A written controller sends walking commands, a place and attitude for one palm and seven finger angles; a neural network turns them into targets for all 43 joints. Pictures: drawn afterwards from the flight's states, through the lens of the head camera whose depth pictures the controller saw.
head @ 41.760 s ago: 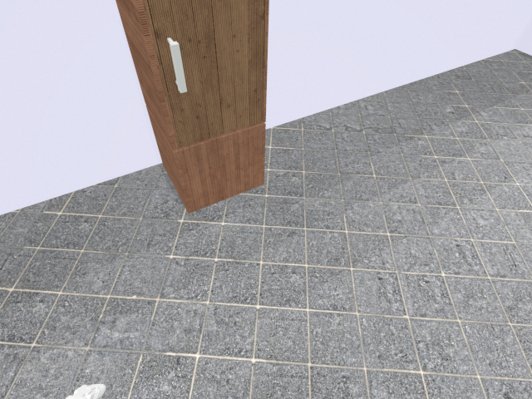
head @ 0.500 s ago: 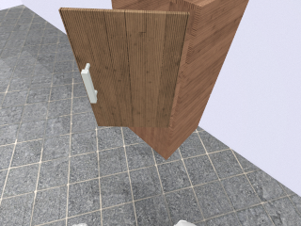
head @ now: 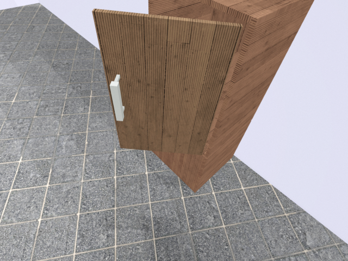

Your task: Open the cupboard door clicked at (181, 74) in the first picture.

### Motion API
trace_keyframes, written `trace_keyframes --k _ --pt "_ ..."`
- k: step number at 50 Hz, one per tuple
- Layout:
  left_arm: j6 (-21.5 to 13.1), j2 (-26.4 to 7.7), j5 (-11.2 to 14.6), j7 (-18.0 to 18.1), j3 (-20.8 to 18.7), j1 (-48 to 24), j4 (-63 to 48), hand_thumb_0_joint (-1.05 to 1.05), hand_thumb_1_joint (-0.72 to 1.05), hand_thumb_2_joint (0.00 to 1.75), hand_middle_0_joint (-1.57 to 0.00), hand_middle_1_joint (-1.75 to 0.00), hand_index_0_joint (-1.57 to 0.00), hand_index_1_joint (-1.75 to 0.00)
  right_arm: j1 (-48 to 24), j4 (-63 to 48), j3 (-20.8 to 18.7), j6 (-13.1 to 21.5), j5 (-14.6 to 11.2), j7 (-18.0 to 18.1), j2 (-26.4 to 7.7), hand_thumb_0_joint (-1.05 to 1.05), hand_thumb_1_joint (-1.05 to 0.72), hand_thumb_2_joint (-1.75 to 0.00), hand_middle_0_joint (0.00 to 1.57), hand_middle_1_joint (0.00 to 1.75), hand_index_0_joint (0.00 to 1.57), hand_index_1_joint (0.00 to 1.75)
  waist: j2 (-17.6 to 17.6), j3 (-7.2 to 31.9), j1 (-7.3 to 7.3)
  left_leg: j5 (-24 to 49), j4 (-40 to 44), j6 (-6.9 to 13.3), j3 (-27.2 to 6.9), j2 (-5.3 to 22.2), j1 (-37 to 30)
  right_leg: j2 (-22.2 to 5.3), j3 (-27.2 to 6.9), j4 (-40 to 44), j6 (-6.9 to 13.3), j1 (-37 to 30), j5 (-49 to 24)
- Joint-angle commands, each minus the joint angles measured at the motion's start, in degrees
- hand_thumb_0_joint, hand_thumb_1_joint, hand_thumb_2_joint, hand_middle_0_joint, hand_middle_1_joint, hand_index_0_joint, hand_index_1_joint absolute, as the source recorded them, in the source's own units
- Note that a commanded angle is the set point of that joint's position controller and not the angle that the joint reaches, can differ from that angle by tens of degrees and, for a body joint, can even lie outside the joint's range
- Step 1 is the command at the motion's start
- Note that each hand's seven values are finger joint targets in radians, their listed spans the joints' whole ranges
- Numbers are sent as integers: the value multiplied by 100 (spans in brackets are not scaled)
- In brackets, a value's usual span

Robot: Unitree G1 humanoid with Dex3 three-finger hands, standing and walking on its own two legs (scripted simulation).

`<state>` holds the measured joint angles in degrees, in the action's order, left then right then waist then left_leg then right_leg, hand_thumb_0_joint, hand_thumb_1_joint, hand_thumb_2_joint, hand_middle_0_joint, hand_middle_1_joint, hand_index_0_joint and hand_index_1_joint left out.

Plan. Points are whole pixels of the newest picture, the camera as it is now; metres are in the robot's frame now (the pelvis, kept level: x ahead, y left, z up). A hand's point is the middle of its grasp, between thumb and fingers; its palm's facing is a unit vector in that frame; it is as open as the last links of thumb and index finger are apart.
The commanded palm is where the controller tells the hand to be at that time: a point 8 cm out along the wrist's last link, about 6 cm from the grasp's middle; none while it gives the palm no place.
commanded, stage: come to a stop and stand still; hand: left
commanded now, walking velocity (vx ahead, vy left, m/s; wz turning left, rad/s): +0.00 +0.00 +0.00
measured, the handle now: (119, 98) +0.59 +0.23 -0.01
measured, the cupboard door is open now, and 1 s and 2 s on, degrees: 43 43 43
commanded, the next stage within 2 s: look again from close up in 0.36 s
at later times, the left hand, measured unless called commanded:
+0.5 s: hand out of the picture -0.01 +0.15 -0.17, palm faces -0.01 -0.99 -0.16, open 7.4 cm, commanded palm none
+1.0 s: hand out of the picture +0.03 +0.17 -0.17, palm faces -0.02 -0.97 -0.23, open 7.4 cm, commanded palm none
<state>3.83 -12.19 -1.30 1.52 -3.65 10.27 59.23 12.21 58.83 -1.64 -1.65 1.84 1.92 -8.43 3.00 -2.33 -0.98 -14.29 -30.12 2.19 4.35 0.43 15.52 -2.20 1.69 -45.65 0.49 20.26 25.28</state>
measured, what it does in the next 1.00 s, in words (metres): steps on the spot: right foot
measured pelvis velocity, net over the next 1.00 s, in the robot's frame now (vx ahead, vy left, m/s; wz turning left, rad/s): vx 0.00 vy -0.01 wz -0.02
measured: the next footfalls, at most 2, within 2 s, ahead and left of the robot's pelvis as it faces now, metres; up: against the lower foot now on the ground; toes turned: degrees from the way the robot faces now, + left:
right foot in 0.12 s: +0.05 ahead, -0.12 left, +0.00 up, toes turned -5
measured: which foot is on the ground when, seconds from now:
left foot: down 0.00-1.00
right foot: up 0.00-0.10, down 0.12-1.00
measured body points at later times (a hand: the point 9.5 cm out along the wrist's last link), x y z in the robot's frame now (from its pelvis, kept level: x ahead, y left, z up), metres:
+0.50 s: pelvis -0.01 -0.01 +0.01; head +0.00 +0.00 +0.46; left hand -0.01 +0.20 -0.16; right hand -0.01 -0.24 -0.15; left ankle +0.02 +0.10 -0.74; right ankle -0.05 -0.13 -0.74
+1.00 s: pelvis +0.00 -0.01 +0.00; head +0.02 -0.02 +0.45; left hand +0.03 +0.22 -0.15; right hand +0.01 -0.24 -0.16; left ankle +0.02 +0.10 -0.74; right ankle -0.05 -0.13 -0.73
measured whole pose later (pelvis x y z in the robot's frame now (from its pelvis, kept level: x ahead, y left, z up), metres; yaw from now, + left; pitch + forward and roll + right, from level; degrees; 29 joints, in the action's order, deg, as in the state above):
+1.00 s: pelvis +0.00 -0.01 +0.00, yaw -1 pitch +0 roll +1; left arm -0.8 -10.1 -1.0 2.4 0.6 15.2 60.9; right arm 15.0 62.5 0.5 0.8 0.9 1.0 -9.8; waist 0.2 -1.3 0.2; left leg -13.5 -28.0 0.8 5.5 0.7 14.2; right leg -0.8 -0.7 -29.6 0.1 9.2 20.1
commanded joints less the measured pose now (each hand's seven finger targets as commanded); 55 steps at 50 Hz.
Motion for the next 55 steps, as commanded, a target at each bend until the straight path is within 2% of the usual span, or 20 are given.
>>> trace_keyframes --k 1,3,4,5,6,8,10,14,18,22,23,24,25,26,27,29,35,39,46,55 --pt "-202 -143 35 -45 67 289 -213 0 90 90 -20 -30 -20 -30 41 -257 -167 163 -28 34 -1003 0 -90 -90 20 30 20 30 -1001 147 1 587 1530 604 -1243 1324 -181 -36 -81 562 -47 -315 28" --pt "-290 -181 49 -36 114 510 -110 0 90 90 -20 -30 -20 -30 115 -179 -167 198 -96 24 -986 0 -90 -90 20 30 20 30 -738 409 -14 1100 1128 427 -1030 1105 -536 -4 -89 1801 -78 -761 -791" --pt "-343 -258 42 -11 123 625 -49 0 90 90 -20 -30 -20 -30 137 -141 -159 207 -133 12 -924 0 -90 -90 20 30 20 30 -475 468 -3 1083 917 237 -887 870 -610 -75 -362 2383 -40 -896 -1391" --pt "-395 -409 39 14 128 579 -19 0 90 90 -20 -30 -20 -30 181 -127 -150 206 -171 -6 -795 0 -90 -90 20 30 20 30 -217 400 120 840 767 24 -704 637 -551 -365 -823 2589 84 -877 -1780" --pt "-425 -524 53 11 150 482 -24 0 90 90 -20 -30 -20 -30 203 -123 -126 193 -175 -36 -728 0 -90 -90 20 30 20 30 -60 324 210 644 769 -114 -559 488 -712 -629 -939 2676 183 -616 -1805" --pt "-429 -545 51 -1 180 546 24 0 90 90 -20 -30 -20 -30 217 -58 -119 230 -148 -74 -716 0 -90 -90 20 30 20 30 -523 328 230 1038 890 -117 -606 465 -1080 -540 -802 2510 176 -379 -1843" --pt "-481 -377 62 27 227 588 142 0 90 90 -20 -30 -20 -30 204 37 -123 225 -149 -44 -823 0 -90 -90 20 30 20 30 318 532 224 1208 751 -87 -611 613 -1112 -418 -685 2553 70 -662 -2020" --pt "-455 -348 68 29 272 681 223 0 90 90 -20 -30 -20 -30 163 196 -71 184 -140 -70 -766 0 -90 -90 20 30 20 30 -29 -76 202 358 1059 -134 -585 516 -830 -413 -767 2872 89 -398 -1044" --pt "-446 -311 68 29 291 785 305 0 90 90 -20 -30 -20 -30 263 328 -36 169 -123 -68 -692 0 -90 -90 20 30 20 30 -204 -361 188 101 1174 -153 -576 467 -669 -385 -775 2980 106 -338 -762" --pt "-464 -274 81 36 284 863 358 0 90 90 -20 -30 -20 -30 417 444 -3 192 -118 -47 -632 0 -90 -90 20 30 20 30 -202 -267 139 183 1197 -154 -566 485 -644 -361 -683 2965 115 -568 -916" --pt "-615 -288 -67 256 358 1275 365 0 90 90 -20 -30 -20 -30 -63 -51 14 296 -147 -119 -833 0 -90 -90 20 30 20 30 -412 -541 -44 646 50 -272 -434 531 -242 -541 -887 2812 73 -336 -2111" --pt "-650 -522 -5 228 320 880 65 0 90 90 -20 -30 -20 -30 324 -141 42 255 -118 -155 -528 0 -90 -90 20 30 20 30 -449 -112 301 -39 238 -227 -498 427 -300 -661 -989 2762 237 -347 -962" --pt "-637 -483 11 182 316 683 -11 0 90 90 -20 -30 -20 -30 443 -53 31 267 -89 -150 -600 0 -90 -90 20 30 20 30 -838 -181 310 -47 414 -172 -542 430 -259 -505 -854 2550 311 -260 -497" --pt "-642 -455 30 164 325 747 -33 0 90 90 -20 -30 -20 -30 604 -49 46 286 -88 -157 -649 0 -90 -90 20 30 20 30 -862 8 310 70 429 -116 -607 487 -154 -319 -703 2386 308 -406 -503" --pt "-655 -426 30 152 324 831 -36 0 90 90 -20 -30 -20 -30 623 -73 73 328 -71 -153 -615 0 -90 -90 20 30 20 30 -1140 221 224 533 432 -49 -652 517 -193 -281 -579 2227 303 -656 -1028" --pt "-629 -348 56 132 325 971 25 0 90 90 -20 -30 -20 -30 666 -124 89 360 -87 -114 -666 0 -90 -90 20 30 20 30 -872 445 162 812 443 28 -704 587 -289 -202 -500 2048 266 -828 -1161" --pt "-546 -263 56 106 351 856 31 0 90 90 -20 -30 -20 -30 709 -79 87 348 -89 -86 -723 0 -90 -90 20 30 20 30 -269 -162 121 401 693 58 -733 580 -28 -185 -495 2083 202 -581 -974" --pt "-543 -326 56 110 339 832 3 0 90 90 -20 -30 -20 -30 715 3 89 347 -90 -85 -710 0 -90 -90 20 30 20 30 -59 -178 120 554 710 44 -639 557 -175 -224 -560 2112 177 -545 -1200" --pt "-548 -431 52 114 310 841 -7 0 90 90 -20 -30 -20 -30 550 115 86 357 -102 -75 -730 0 -90 -90 20 30 20 30 5 -10 101 958 640 14 -498 556 -458 -300 -642 2170 147 -644 -1747" --pt "-563 -550 36 83 273 823 42 0 90 90 -20 -30 -20 -30 273 155 67 358 -109 -60 -822 0 -90 -90 20 30 20 30 -333 187 91 1035 523 -30 -398 554 -665 -354 -740 2250 182 -805 -2104"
